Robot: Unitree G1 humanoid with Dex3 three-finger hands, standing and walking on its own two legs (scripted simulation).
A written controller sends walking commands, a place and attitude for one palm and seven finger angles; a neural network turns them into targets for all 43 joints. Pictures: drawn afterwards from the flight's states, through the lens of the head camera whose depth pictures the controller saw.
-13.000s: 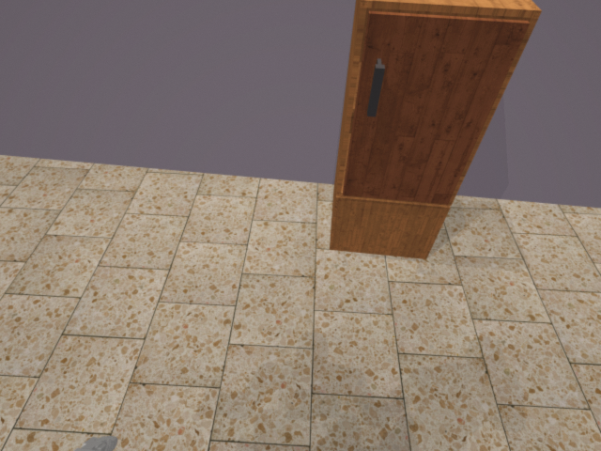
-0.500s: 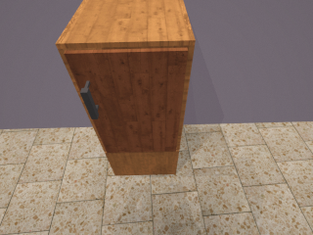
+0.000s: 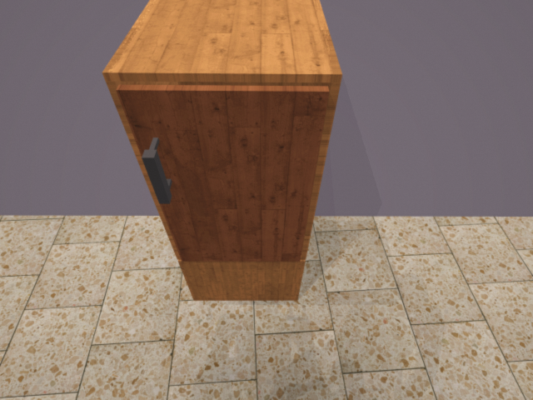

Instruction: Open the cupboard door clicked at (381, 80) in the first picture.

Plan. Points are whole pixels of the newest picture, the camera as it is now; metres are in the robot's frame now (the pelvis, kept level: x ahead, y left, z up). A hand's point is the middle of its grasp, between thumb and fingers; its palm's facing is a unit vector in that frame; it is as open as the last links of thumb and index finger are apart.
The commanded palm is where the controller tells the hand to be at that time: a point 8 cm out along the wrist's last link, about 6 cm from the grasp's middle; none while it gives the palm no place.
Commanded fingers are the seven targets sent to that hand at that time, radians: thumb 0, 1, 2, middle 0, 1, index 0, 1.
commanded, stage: look again from close up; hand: left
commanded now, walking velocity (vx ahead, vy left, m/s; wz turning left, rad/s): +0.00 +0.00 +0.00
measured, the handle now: (160, 171) +0.53 +0.26 +0.00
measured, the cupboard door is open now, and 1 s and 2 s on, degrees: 0 0 0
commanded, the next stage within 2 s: raise the hand with hooked fingers in 0.14 s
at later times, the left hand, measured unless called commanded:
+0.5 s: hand (152, 338) +0.20 +0.18 -0.01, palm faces +0.12 -0.99 +0.00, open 7.7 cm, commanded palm +0.12 +0.24 -0.06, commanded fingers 0.00 0.57 0.76 -0.22 -0.51 -0.22 -0.51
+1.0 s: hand (122, 364) +0.18 +0.23 -0.04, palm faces +0.01 -1.00 -0.03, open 10.6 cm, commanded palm +0.14 +0.29 -0.03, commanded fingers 0.00 -0.01 0.51 -0.27 -0.88 -0.27 -0.88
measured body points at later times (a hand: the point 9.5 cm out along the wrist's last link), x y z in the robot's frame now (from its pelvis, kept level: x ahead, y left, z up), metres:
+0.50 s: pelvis -0.03 +0.01 -0.04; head +0.00 +0.01 +0.41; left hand +0.19 +0.23 +0.00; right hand +0.13 -0.26 -0.11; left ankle -0.05 +0.13 -0.74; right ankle +0.00 -0.09 -0.74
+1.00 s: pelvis -0.06 +0.01 -0.08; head +0.01 +0.03 +0.36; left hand +0.17 +0.28 -0.04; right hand +0.11 -0.18 -0.18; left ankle -0.05 +0.13 -0.74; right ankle +0.00 -0.09 -0.74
